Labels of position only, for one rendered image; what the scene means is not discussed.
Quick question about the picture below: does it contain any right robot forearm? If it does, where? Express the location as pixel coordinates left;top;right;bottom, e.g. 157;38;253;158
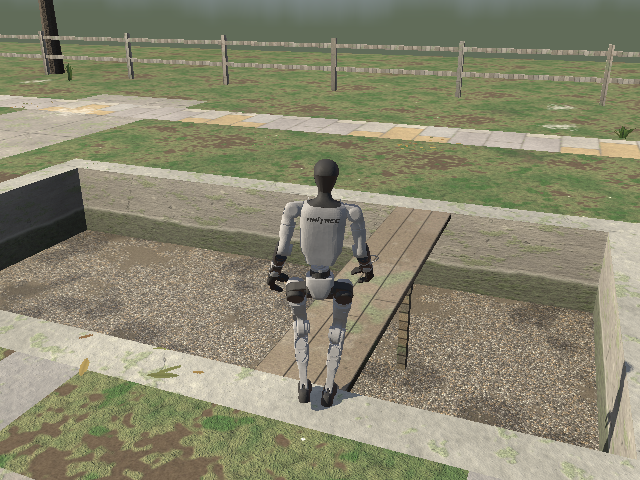
357;243;373;273

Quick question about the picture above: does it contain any left robot forearm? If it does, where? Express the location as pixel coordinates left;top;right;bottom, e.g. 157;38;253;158
269;241;287;277

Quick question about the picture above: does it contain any robot left upper arm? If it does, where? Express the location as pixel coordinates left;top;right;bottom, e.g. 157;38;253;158
276;201;303;257

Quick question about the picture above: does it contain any robot left thigh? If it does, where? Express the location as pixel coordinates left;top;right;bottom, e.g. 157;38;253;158
286;277;310;338

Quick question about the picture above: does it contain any robot right upper arm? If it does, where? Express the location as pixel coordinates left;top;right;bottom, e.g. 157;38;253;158
345;203;368;258

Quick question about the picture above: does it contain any right robot hand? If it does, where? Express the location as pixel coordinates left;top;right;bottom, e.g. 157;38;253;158
351;266;374;283

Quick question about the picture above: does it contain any left robot hand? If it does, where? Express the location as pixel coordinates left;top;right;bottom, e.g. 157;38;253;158
267;273;289;292

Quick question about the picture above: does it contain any robot right shin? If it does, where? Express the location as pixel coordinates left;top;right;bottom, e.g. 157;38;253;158
324;328;346;394

